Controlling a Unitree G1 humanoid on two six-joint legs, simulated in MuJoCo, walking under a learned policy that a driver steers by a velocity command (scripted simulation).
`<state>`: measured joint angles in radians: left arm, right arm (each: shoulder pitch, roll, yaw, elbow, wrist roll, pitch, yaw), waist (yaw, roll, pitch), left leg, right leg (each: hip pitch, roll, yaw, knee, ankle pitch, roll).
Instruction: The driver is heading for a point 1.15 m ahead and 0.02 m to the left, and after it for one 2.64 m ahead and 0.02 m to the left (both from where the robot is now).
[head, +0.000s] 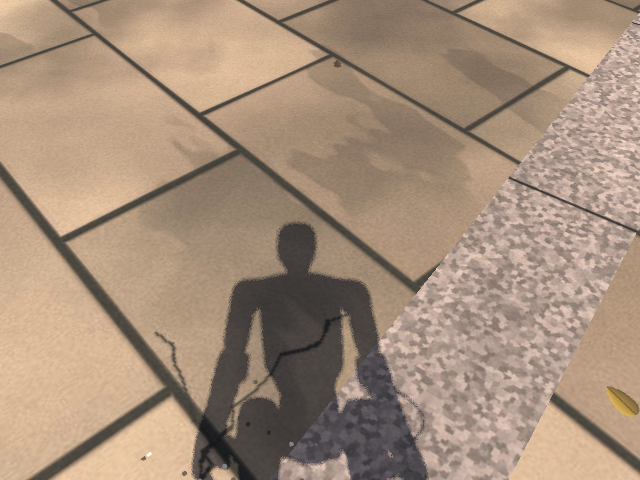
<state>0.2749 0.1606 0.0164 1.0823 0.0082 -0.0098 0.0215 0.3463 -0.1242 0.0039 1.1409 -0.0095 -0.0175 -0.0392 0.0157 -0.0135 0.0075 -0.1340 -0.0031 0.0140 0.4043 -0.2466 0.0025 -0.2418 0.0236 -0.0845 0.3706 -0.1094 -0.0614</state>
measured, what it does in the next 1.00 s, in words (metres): walks ahead: right foot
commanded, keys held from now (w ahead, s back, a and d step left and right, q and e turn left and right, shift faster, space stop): no key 0.68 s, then w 0.32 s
